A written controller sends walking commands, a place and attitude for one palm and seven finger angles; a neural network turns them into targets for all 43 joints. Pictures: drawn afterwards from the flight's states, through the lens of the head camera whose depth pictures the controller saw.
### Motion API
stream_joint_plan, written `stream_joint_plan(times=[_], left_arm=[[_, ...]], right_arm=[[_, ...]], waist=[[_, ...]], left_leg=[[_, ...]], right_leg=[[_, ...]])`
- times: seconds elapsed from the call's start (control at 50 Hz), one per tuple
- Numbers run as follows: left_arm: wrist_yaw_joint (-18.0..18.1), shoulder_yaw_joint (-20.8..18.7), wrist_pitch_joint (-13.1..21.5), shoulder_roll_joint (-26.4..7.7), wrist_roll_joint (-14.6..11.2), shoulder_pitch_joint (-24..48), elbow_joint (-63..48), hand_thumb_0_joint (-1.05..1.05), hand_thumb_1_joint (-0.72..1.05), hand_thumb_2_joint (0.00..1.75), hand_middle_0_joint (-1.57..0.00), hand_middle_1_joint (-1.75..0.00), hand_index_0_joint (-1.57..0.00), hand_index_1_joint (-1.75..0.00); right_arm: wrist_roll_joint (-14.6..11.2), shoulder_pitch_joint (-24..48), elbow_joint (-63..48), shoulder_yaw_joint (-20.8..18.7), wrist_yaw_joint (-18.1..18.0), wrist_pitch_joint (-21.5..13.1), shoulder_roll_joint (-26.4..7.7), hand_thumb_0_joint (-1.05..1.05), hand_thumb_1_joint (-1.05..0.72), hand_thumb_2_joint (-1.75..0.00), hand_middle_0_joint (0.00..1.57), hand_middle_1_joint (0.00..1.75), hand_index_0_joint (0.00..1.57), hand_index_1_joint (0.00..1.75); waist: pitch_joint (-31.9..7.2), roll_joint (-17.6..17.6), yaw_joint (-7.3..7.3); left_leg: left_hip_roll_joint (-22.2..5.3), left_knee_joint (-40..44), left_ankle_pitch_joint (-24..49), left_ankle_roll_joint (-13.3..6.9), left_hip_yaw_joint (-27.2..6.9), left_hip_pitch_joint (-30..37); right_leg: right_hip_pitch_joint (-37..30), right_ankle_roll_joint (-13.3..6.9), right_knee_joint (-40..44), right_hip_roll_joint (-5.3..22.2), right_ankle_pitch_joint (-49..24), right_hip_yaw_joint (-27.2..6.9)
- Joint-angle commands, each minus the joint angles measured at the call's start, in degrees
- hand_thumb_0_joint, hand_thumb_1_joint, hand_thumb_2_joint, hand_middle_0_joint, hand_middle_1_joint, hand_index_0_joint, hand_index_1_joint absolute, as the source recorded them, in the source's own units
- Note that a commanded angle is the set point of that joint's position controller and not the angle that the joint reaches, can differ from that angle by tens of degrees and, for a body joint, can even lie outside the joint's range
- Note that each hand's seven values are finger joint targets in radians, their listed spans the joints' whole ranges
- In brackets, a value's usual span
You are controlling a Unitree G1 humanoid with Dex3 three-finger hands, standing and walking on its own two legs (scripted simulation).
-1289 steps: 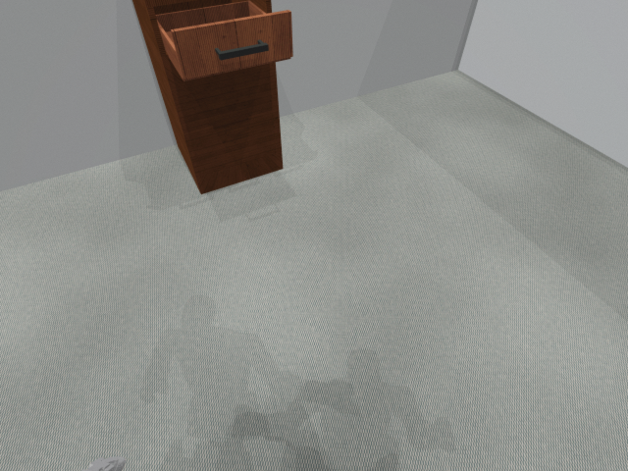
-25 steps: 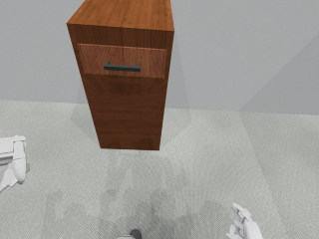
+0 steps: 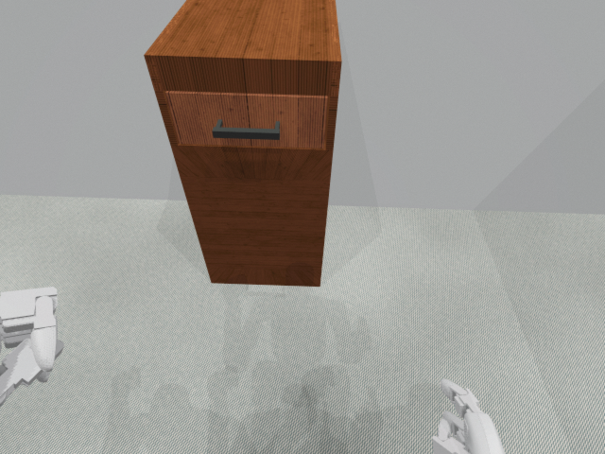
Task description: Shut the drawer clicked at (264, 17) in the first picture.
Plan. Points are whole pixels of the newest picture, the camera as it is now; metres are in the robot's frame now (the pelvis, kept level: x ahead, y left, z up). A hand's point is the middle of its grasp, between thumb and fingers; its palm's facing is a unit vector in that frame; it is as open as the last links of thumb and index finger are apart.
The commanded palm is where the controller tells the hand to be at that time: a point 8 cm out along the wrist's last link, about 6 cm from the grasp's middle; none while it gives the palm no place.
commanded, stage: stop stepping back and stand still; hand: left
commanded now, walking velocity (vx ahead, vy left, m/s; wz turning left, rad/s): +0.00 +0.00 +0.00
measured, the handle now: (247, 128) +0.83 +0.18 -0.03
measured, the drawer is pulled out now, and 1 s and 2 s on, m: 0.00 0.00 0.00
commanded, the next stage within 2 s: let the arm hang, fingers relaxed in 0.24 s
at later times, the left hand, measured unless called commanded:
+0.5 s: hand (121, 418) +0.18 +0.25 -0.06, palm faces +0.09 -0.90 -0.42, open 3.0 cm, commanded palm none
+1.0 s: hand out of the picture -0.05 +0.22 -0.17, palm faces +0.04 -0.97 -0.25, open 6.2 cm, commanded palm none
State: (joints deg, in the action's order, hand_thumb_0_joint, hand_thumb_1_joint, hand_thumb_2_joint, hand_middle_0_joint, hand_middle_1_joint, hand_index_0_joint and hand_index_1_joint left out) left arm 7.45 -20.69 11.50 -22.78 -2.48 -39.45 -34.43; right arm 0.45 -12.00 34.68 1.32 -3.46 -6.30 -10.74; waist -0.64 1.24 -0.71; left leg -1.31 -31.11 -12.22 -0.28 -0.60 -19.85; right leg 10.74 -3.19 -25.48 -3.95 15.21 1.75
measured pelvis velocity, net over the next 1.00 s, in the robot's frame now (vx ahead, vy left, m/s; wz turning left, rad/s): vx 0.00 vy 0.02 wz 0.03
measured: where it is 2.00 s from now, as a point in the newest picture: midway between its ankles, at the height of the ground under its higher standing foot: outside the picture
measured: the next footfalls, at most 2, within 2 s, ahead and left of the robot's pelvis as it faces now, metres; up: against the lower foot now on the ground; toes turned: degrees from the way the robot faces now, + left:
none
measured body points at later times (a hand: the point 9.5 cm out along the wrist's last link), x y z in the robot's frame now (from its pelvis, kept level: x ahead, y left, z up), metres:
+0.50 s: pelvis +0.00 +0.01 -0.01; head +0.00 -0.01 +0.44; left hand +0.17 +0.30 -0.03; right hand +0.16 -0.25 -0.13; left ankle +0.05 +0.12 -0.74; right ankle -0.02 -0.09 -0.74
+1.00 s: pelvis +0.00 +0.02 +0.00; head +0.02 +0.02 +0.45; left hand -0.05 +0.27 -0.15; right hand +0.01 -0.21 -0.16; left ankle +0.05 +0.12 -0.74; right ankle -0.02 -0.09 -0.74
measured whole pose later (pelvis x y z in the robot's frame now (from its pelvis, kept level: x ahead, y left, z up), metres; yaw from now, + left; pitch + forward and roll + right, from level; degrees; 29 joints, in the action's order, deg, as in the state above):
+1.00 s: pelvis +0.00 +0.02 +0.00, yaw +2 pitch -2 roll -1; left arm 1.2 -0.2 -0.9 -12.9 0.7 -17.9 66.7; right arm 0.9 -13.8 64.9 -0.1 -1.6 1.3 -10.1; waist 4.3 1.0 0.3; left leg 1.8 -23.8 -8.3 -1.8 -0.9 -13.7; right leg 6.9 -1.2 -23.1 -0.8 14.5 2.5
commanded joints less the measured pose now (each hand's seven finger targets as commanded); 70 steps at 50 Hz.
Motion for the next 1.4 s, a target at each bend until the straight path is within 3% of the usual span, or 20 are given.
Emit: stream_joint_plan(times=[0.0,0.06,0.1,0.22,0.3,0.32,0.34,0.38,0.4,0.42,0.46,0.52,0.54,0.58,0.6,0.68,0.76,0.9,1.22,1.38], left_arm=[[1.75,-5.32,2.45,-6.22,-0.81,4.74,-7.06,0.0,0.9,0.9,-1.4,-1.6,-1.4,-1.6],[1.52,-4.79,3.1,-7.03,0.09,5.99,-7.89,0.0,0.9,0.9,-1.4,-1.6,-1.4,-1.6],[1.57,-5.01,3.69,-8.14,0.39,8.25,-9.64,0.0,0.9,0.9,-1.4,-1.6,-1.4,-1.6],[1.73,-6.52,4.13,-8.09,-0.13,2.69,-7.52,0.0,0.9,0.9,-1.4,-1.6,-1.4,-1.6],[1.69,-6.99,4.11,-7.93,-0.69,1.55,-6.74,0.0,0.9,0.9,-1.4,-1.6,-1.4,-1.6],[-6.88,14.57,-4.66,-2.69,5.55,12.18,40.64,0.0,0.9,0.9,-1.4,-1.6,-1.4,-1.6],[-7.6,12.91,-8.74,-1.29,4.4,11.82,41.26,0.0,0.9,0.9,-1.36,-1.56,-1.36,-1.56],[-7.62,14.19,-9.74,-0.1,4.5,16.38,45.63,0.0,0.9,0.9,-1.28,-1.47,-1.28,-1.47],[-7.55,14.75,-9.88,-0.7,4.76,19.3,48.79,0.0,0.9,0.9,-1.24,-1.43,-1.24,-1.43],[-7.47,14.93,-9.93,-0.92,4.68,20.86,52.1,0.0,0.9,0.9,-1.2,-1.38,-1.2,-1.38],[-7.11,15.58,-10.59,-1.89,4.45,24.92,59.57,0.0,0.9,0.9,-1.12,-1.3,-1.12,-1.3],[-6.58,17.06,-11.71,-0.93,3.99,27.13,70.62,0.0,0.9,0.9,-1.0,-1.17,-1.0,-1.17],[-6.53,17.47,-11.84,-0.44,3.79,26.32,74.07,0.0,0.9,0.9,-0.96,-1.12,-0.96,-1.12],[-6.59,18.07,-11.67,0.17,3.56,25.46,80.09,0.0,0.9,0.9,-0.88,-1.04,-0.88,-1.04],[-6.59,18.23,-11.56,-0.17,3.55,25.3,82.2,0.0,0.9,0.9,-0.84,-0.99,-0.84,-0.99],[-6.52,18.08,-11.17,2.32,3.31,23.01,89.74,0.0,0.9,0.9,-0.68,-0.82,-0.68,-0.82],[-6.41,18.82,-10.79,2.55,3.04,22.64,94.29,0.0,0.9,0.9,-0.52,-0.65,-0.52,-0.65],[-5.99,19.36,-11.13,3.3,3.05,20.85,98.31,0.0,0.9,0.9,-0.24,-0.34,-0.24,-0.34],[-5.58,18.8,-10.83,5.02,3.23,22.53,98.06,0.0,0.9,0.9,-0.2,-0.3,-0.2,-0.3],[-5.63,18.38,-10.46,4.54,3.12,23.54,97.4,0.0,0.9,0.9,-0.2,-0.3,-0.2,-0.3]], right_arm=[[-0.92,5.67,-7.67,-3.13,-1.32,-2.53,-7.1,0.0,-0.9,-0.9,0.2,0.3,0.2,0.3],[-0.7,5.68,-7.53,-2.84,-1.98,-2.98,-7.59,0.0,-0.9,-0.9,0.2,0.3,0.2,0.3],[-0.61,6.3,-7.6,-2.9,-2.11,-3.43,-7.84,0.0,-0.9,-0.9,0.2,0.3,0.2,0.3],[-0.66,5.63,-7.73,-3.27,-1.44,-3.28,-7.4,0.0,-0.9,-0.9,0.2,0.3,0.2,0.3],[-0.78,5.75,-7.96,-3.51,-1.32,-2.6,-7.47,0.0,-0.9,-0.9,0.2,0.3,0.2,0.3],[-0.73,8.26,6.37,-6.72,4.15,-4.15,-19.1,0.0,-0.9,-0.9,0.2,0.3,0.2,0.3],[-1.32,3.2,5.47,-6.9,4.0,-0.56,-15.24,0.0,-0.9,-0.9,0.2,0.3,0.2,0.3],[-0.38,2.44,5.04,-5.41,3.78,1.88,-13.62,0.0,-0.9,-0.9,0.2,0.3,0.2,0.3],[0.07,2.29,5.02,-5.19,3.71,2.55,-13.67,0.0,-0.9,-0.9,0.2,0.3,0.2,0.3],[0.38,2.91,5.35,-5.02,3.6,3.05,-14.01,0.0,-0.9,-0.9,0.2,0.3,0.2,0.3],[0.84,3.88,7.14,-4.82,3.43,4.32,-14.16,0.0,-0.9,-0.9,0.2,0.3,0.2,0.3],[1.36,4.92,10.5,-3.5,3.28,5.55,-12.92,0.0,-0.9,-0.9,0.2,0.3,0.2,0.3],[1.36,5.3,11.73,-3.02,3.17,5.8,-12.2,0.0,-0.9,-0.9,0.2,0.3,0.2,0.3],[1.12,4.89,14.36,-2.66,2.88,6.09,-10.99,0.0,-0.9,-0.9,0.2,0.3,0.2,0.3],[0.96,3.93,15.42,-2.64,2.72,6.24,-11.11,0.0,-0.9,-0.9,0.2,0.3,0.2,0.3],[0.96,1.02,20.32,-2.63,2.02,6.33,-8.82,0.0,-0.9,-0.9,0.2,0.3,0.2,0.3],[0.43,-1.45,23.89,-2.91,1.67,6.29,-8.89,0.0,-0.9,-0.9,0.2,0.3,0.2,0.3],[0.3,-3.19,27.13,-3.01,1.49,6.66,-8.11,0.0,-0.9,-0.9,0.2,0.3,0.2,0.3],[0.64,-3.1,28.68,-3.04,1.53,6.04,-5.78,0.0,-0.9,-0.9,0.2,0.3,0.2,0.3],[0.6,-2.74,28.52,-3.17,1.38,5.55,-6.43,0.0,-0.9,-0.9,0.2,0.3,0.2,0.3]], waist=[[-2.04,-1.33,-0.27],[-2.36,3.85,0.43],[-2.4,2.3,0.65],[-2.35,-0.32,0.71],[-3.1,0.16,0.49],[-1.26,1.14,-1.23],[-5.8,-0.15,-0.55],[-4.19,-7.7,0.2],[-3.72,-13.45,0.08],[-3.5,-15.44,0.31],[-1.32,-11.98,-0.1],[1.51,1.12,0.76],[1.88,3.14,1.31],[1.52,4.86,1.35],[1.24,3.37,1.11],[-0.75,8.34,0.97],[-0.59,1.49,0.52],[4.49,-1.67,0.62],[6.04,-0.74,0.59],[3.38,-0.36,0.57]], left_leg=[[-2.16,4.23,5.31,-0.52,-1.43,8.33],[-4.11,7.79,11.54,-1.89,-3.98,9.89],[-4.16,8.25,10.68,-2.05,-4.63,8.52],[-2.27,5.64,7.52,-1.11,-2.85,7.2],[-2.28,5.48,8.83,-0.98,-2.53,7.8],[-4.47,-4.57,19.53,-1.58,-4.59,3.55],[-4.02,-3.54,17.79,-1.18,-3.94,6.58],[-4.21,-2.91,12.02,-2.68,-6.09,2.99],[-3.75,-2.92,11.69,-2.76,-6.54,2.27],[-2.85,-3.61,11.76,-2.81,-5.99,2.39],[-1.7,-2.62,10.98,-2.47,-5.49,3.98],[-3.85,5.53,9.58,-3.35,-9.28,2.01],[-3.96,7.39,7.04,-3.4,-9.75,1.31],[-3.34,9.02,3.1,-2.87,-9.16,2.44],[-3.29,9.13,2.54,-2.64,-9.06,3.51],[-3.36,10.22,1.04,-2.43,-8.12,6.7],[-3.85,9.64,5.31,-2.4,-7.37,9.84],[-3.89,11.9,2.36,-2.55,-7.26,9.09],[-3.64,13.03,4.24,-2.29,-6.73,8.44],[-3.71,12.0,9.05,-2.18,-6.29,10.33]], right_leg=[[4.58,0.41,6.65,10.3,-5.71,-7.44],[3.51,2.85,3.55,6.68,-7.79,-4.29],[1.86,3.21,3.77,6.44,-7.32,-4.22],[1.28,1.96,7.04,8.31,-6.68,-6.84],[1.15,2.0,6.83,8.28,-8.45,-6.54],[6.52,0.61,-3.72,12.35,-21.89,-3.55],[5.24,0.3,-3.0,11.62,-21.34,-6.36],[6.27,-0.19,-3.57,10.48,-12.52,-5.4],[5.48,-0.65,-3.13,10.43,-12.0,-5.64],[4.97,-1.29,-2.55,11.46,-14.49,-6.32],[6.17,-2.4,-1.44,12.3,-12.87,-7.08],[3.12,-0.37,-0.74,8.9,-1.73,-5.56],[1.6,0.02,0.41,8.44,0.33,-5.65],[0.37,-0.25,2.99,8.71,1.71,-6.55],[0.12,-0.39,4.12,8.64,2.22,-6.45],[-0.99,-0.92,6.47,9.12,0.92,-6.32],[-0.71,-0.78,7.82,9.55,-1.87,-5.46],[1.61,-0.5,8.73,9.26,1.89,-4.57],[1.35,0.01,8.17,9.52,0.02,-4.75],[-0.82,0.03,8.17,9.86,-4.2,-5.04]])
